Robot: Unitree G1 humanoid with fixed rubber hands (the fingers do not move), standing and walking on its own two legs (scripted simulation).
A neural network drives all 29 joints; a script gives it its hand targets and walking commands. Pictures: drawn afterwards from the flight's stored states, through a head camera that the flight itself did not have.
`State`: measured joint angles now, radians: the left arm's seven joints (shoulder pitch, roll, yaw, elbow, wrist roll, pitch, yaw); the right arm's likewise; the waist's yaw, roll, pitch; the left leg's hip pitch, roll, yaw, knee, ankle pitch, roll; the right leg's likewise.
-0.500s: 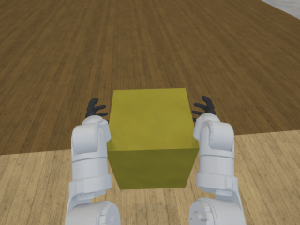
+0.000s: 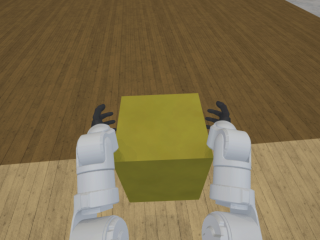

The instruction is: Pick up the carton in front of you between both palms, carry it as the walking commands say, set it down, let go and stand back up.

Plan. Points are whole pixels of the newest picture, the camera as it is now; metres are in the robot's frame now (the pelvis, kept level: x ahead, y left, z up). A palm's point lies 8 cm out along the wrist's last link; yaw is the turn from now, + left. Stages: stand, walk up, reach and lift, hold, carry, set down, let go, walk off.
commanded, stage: carry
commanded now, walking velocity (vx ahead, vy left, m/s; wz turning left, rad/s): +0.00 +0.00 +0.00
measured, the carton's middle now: (162, 150) +0.36 +0.00 +0.01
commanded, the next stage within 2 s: none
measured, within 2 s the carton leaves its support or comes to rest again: neither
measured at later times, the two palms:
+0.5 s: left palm (100, 130) +0.33 +0.15 +0.13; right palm (219, 127) +0.34 -0.13 +0.13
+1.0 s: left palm (101, 127) +0.34 +0.15 +0.13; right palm (220, 125) +0.34 -0.14 +0.14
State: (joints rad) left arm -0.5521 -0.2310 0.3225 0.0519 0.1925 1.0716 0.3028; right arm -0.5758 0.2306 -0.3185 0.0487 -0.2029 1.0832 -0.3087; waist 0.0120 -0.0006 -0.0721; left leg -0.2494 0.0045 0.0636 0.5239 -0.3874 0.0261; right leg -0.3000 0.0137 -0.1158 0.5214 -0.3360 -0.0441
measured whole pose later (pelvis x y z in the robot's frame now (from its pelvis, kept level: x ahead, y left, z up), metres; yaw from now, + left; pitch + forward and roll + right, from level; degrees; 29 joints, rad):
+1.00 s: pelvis +0.01 +0.00 +0.00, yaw +0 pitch +0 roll +0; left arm -0.55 -0.23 0.32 0.03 0.19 1.09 0.30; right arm -0.57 0.24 -0.32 0.03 -0.20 1.08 -0.31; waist 0.01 0.01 -0.08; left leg -0.22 0.01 0.07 0.54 -0.43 0.03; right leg -0.27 0.01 -0.12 0.54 -0.37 -0.04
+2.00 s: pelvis +0.46 +0.02 +0.04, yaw -2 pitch +3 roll +1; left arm -0.67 -0.25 0.38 -0.13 0.21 1.16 0.32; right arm -0.72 0.21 -0.29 -0.07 -0.10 1.18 -0.38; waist -0.12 -0.01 0.04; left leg -0.36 -0.01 0.15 0.55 -0.35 0.08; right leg -0.68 -0.03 -0.02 1.21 -0.42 -0.06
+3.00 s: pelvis +1.09 +0.00 +0.07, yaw +0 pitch +4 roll -1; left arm -0.59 -0.25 0.34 0.01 0.21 1.08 0.29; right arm -0.61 0.24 -0.34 0.02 -0.20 1.08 -0.30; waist 0.00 0.02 -0.07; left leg -0.12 0.01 0.08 0.73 -0.48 0.02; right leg -0.49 0.02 -0.19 0.49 -0.06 -0.09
